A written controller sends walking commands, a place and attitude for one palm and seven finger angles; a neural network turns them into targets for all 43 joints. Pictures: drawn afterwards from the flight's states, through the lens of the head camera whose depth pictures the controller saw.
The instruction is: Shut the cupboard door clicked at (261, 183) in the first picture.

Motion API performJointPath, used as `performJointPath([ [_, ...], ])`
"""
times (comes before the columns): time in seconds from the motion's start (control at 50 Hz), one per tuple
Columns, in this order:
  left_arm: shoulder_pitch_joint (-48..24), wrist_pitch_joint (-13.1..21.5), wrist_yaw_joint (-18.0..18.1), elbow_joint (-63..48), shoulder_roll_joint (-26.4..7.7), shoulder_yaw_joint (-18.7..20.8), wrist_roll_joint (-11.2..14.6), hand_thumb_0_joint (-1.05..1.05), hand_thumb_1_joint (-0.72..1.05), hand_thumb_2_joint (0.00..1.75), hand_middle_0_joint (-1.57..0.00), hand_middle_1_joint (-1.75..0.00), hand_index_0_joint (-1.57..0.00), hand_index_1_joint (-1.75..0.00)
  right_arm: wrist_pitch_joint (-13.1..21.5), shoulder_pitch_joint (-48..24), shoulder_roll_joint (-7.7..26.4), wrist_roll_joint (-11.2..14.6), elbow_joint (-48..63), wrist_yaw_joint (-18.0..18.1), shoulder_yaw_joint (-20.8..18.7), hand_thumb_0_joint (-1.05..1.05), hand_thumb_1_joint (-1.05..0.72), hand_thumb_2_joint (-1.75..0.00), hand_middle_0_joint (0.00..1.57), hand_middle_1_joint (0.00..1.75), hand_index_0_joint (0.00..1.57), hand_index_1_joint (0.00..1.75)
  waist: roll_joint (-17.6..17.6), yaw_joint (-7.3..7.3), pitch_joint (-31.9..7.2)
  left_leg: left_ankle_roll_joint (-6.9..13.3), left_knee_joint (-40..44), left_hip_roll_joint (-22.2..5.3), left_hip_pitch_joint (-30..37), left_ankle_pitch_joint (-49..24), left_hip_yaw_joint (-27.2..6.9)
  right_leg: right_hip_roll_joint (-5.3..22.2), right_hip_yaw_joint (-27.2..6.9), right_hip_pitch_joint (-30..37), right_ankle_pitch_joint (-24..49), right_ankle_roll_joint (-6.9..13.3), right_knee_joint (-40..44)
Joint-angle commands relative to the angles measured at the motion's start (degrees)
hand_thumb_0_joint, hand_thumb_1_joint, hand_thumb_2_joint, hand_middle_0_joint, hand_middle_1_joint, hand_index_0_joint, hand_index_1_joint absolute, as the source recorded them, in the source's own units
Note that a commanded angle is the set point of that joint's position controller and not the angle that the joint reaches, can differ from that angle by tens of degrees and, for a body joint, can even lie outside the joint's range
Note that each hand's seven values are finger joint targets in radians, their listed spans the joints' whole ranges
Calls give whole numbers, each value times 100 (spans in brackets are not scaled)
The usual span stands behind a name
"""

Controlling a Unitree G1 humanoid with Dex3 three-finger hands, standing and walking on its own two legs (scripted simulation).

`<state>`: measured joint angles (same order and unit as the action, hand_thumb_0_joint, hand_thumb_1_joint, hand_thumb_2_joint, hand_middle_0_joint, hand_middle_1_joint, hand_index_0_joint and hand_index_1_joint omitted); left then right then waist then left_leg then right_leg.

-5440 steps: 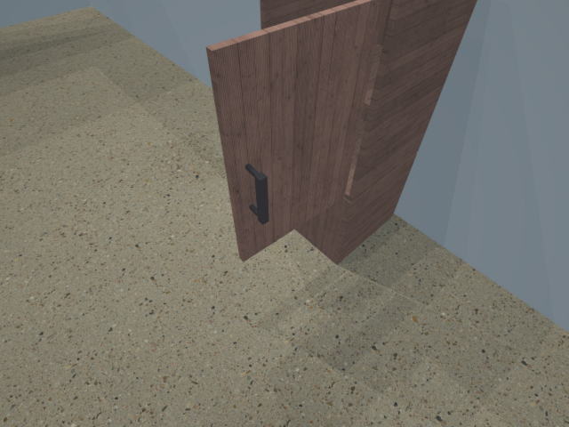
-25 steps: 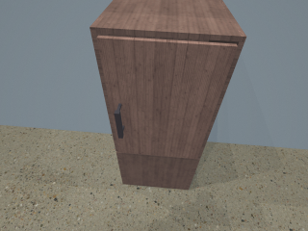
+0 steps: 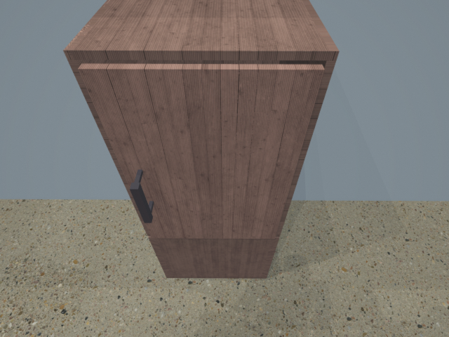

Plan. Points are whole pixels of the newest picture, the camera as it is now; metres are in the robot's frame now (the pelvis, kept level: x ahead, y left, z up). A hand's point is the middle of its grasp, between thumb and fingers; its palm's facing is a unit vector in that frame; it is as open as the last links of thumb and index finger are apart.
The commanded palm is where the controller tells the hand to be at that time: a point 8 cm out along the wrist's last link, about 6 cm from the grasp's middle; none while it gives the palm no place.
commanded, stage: come to a stop and stand still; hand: left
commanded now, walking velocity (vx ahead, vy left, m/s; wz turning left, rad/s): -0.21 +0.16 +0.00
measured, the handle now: (144, 197) +0.44 +0.21 -0.07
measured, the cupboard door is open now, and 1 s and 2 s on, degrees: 0 0 0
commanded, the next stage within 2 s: look again from close up in 1.28 s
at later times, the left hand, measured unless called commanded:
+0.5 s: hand out of the picture -0.03 +0.22 -0.17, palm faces +0.05 -0.98 -0.17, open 7.3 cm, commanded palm none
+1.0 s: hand out of the picture -0.05 +0.14 -0.17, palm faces +0.03 -0.98 -0.18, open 7.3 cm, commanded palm none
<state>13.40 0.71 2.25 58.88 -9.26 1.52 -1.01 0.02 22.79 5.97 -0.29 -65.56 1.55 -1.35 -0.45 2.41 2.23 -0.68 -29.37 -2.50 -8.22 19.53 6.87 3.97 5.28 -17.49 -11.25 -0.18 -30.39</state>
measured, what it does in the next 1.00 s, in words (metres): steps on the spot: right foot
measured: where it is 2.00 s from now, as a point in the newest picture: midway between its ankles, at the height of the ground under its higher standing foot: outside the picture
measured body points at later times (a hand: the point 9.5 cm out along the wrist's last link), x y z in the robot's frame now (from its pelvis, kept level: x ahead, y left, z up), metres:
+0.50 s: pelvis -0.04 +0.04 +0.01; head -0.04 +0.07 +0.46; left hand -0.04 +0.28 -0.16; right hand +0.00 -0.19 -0.13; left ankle -0.03 +0.11 -0.73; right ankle -0.07 -0.10 -0.68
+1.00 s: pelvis -0.04 -0.02 +0.01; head -0.03 -0.02 +0.46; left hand -0.05 +0.19 -0.15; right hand -0.08 -0.21 -0.16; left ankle -0.03 +0.11 -0.73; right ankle -0.06 -0.11 -0.73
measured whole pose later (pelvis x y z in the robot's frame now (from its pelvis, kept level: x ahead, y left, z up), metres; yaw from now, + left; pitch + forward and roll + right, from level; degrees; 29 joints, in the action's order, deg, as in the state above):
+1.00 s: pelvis -0.04 -0.02 +0.01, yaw +1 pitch -1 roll +0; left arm 17.7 0.1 2.5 64.1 -7.0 -0.2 -0.6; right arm -0.3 19.1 4.9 -0.5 -67.0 1.5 -0.2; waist 0.0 1.1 1.5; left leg -1.2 -24.0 -3.3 -11.2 11.5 5.8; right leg -0.2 4.0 -8.0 -15.6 1.7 -24.5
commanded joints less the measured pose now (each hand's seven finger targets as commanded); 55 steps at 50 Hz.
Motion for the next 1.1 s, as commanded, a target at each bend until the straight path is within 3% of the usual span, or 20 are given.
performJointPath([
  [0.0, 623, 20, 69, -94, -752, 182, 5, 0, 90, 90, -20, -30, -20, -30, -66, 469, 340, 4, 270, 31, -180, 0, -90, -90, 20, 30, 20, 30, 952, -217, -239, -81, -309, -99, -782, -569, -86, 1233, -935, 1136, 4268, 571, 352],
  [0.08, 567, -44, 157, -211, -950, 369, -82, 0, 90, 90, -20, -30, -20, -30, -201, 1, 410, -7, 612, 34, -291, 0, -90, -90, 20, 30, 20, 30, 1042, -450, -494, -121, -1830, 38, -1369, 1215, -312, 1852, -1466, 1346, 4556, 1307, 659],
  [0.12, 116, -112, 159, -402, -964, 402, -102, 0, 90, 90, -20, -30, -20, -30, -221, -18, 373, 12, 702, 16, -302, 0, -90, -90, 20, 30, 20, 30, 1006, -272, -518, -116, -1671, 8, -1175, 1028, -459, 1737, -1306, 915, 3606, 1256, 709],
  [0.16, -269, -178, 112, -554, -941, 402, -99, 0, 90, 90, -20, -30, -20, -30, -194, 243, 335, 9, 655, -10, -302, 0, -90, -90, 20, 30, 20, 30, 973, -54, -564, -123, -646, 55, -515, 194, -274, 1440, -1058, 352, 2181, 901, 587],
  [0.18, -385, -221, 101, -599, -832, 392, -71, 0, 90, 90, -20, -30, -20, -30, -145, 454, 320, -7, 591, -21, -300, 0, -90, -90, 20, 30, 20, 30, 725, 58, -565, -97, 184, 41, 91, -537, -248, 1135, -857, -76, 1236, 620, 336],
  [0.2, -341, -281, 66, -689, -547, 334, -23, 0, 90, 90, -20, -30, -20, -30, -91, 444, 622, -47, 654, -12, -329, 0, -90, -90, 20, 30, 20, 30, -209, 64, -394, 61, 862, -456, 217, -501, -911, 532, -468, -725, -205, 242, -243],
  [0.22, -382, -342, 36, -795, -218, 278, 30, 0, 90, 90, -20, -30, -20, -30, -65, 85, 1052, -124, 870, 2, -396, 0, -90, -90, 20, 30, 20, 30, -1645, 38, 79, 427, 1852, -1487, -721, -20, -2190, -156, -69, -1096, -1633, -154, -1158],
  [0.24, -403, -366, 37, -778, -270, 279, 3, 0, 90, 90, -20, -30, -20, -30, -59, -414, 1140, -159, 1051, 11, -381, 0, -90, -90, 20, 30, 20, 30, -1406, -61, 287, 792, 2175, -1725, -1610, 511, -2404, -116, -620, -629, -1608, -97, -1833],
  [0.26, -229, -391, 21, -599, -339, 295, -50, 0, 90, 90, -20, -30, -20, -30, 0, -769, 987, -149, 1068, 16, -308, 0, -90, -90, 20, 30, 20, 30, -1191, -230, 317, 700, 2340, -1483, -1789, 957, -2139, -37, -864, -418, -1263, -78, -2103],
  [0.3, 92, -334, -70, -397, -293, 259, -86, 0, 90, 90, -20, -30, -20, -30, 63, -913, 940, -151, 1066, 56, -244, 0, -90, -90, 20, 30, 20, 30, -492, -322, 306, 665, 2113, -1294, -1223, 841, -1963, -126, -811, -709, -870, -121, -2335],
  [0.34, 211, -293, -116, -273, -241, 206, -76, 0, 90, 90, -20, -30, -20, -30, 92, -711, 929, -136, 989, 89, -230, 0, -90, -90, 20, 30, 20, 30, -321, -229, 264, 678, 2043, -1245, -450, 461, -1812, -140, -749, -1076, -758, -206, -2215],
  [0.42, 137, -296, -164, -298, -336, 197, -86, 0, 90, 90, -20, -30, -20, -30, 92, -179, 999, -122, 818, 157, -274, 0, -90, -90, 20, 30, 20, 30, -400, 15, 184, 789, 1958, -1479, 410, -252, -1823, -104, -721, -1404, -882, -269, -2036],
  [0.56, 251, -295, -189, -242, -136, 88, -59, 0, 90, 90, -20, -30, -20, -30, 58, -123, 1112, -142, 637, 144, -275, 0, -90, -90, 20, 30, 20, 30, -667, 31, -110, 926, 1747, -1460, 167, -764, -1564, -86, -400, -404, -1318, -174, -835],
  [0.64, 815, -189, -124, 67, -78, 51, -19, 0, 90, 90, -20, -30, -20, -30, 46, -265, 1009, -67, 479, 105, -232, 0, -90, -90, 20, 30, 20, 30, -460, -271, -305, 576, 1172, -1033, -352, -1044, -1137, -191, -167, 873, -96, -119, 790],
  [0.68, 846, -90, -38, 183, -340, 36, -11, 0, 90, 90, -20, -30, -20, -30, 44, -238, 599, 0, 417, 54, -135, 0, -90, -90, 20, 30, 20, 30, 325, -249, -121, 176, 730, -488, -1018, -594, -689, 403, -952, 1331, 134, 95, 1273],
  [0.7, 753, -58, -25, 200, -453, 16, 15, 0, 90, 90, -20, -30, -20, -30, 32, -269, 424, -6, 419, 30, -48, 0, -90, -90, 20, 30, 20, 30, 584, -210, 94, 57, 683, -260, -950, -293, -442, 737, -1179, 928, -115, 276, 1428],
  [0.72, 658, -49, -26, 195, -505, -11, 25, 0, 90, 90, -20, -30, -20, -30, 29, -206, 342, -29, 372, 1, -17, 0, -90, -90, 20, 30, 20, 30, 416, -137, 217, 43, 725, -176, -641, -394, -432, 800, -1174, 447, -495, 345, 1462],
  [0.76, 574, -8, -23, 263, -397, -39, 42, 0, 90, 90, -20, -30, -20, -30, -30, -95, 380, -71, 196, 7, -15, 0, -90, -90, 20, 30, 20, 30, 721, -114, 398, 46, 635, -230, -326, -616, -450, 480, -1058, -12, -908, 268, 1535],
  [0.88, 819, 31, 4, 387, -252, -91, 59, 0, 90, 90, -20, -30, -20, -30, 26, 15, 372, -34, -13, 25, 17, 0, -90, -90, 20, 30, 20, 30, 124, -207, 342, 64, 848, -401, -324, -1222, -507, 282, -799, 519, 368, 178, 1251],
  [1.08, 1012, 69, 40, 440, -149, -76, 32, 0, 90, 90, -20, -30, -20, -30, -6, -93, 313, -22, -49, 54, -4, 0, -90, -90, 20, 30, 20, 30, 198, -197, 306, 23, 773, -414, -121, -1235, -433, 277, -788, 515, 701, 182, 1310],
])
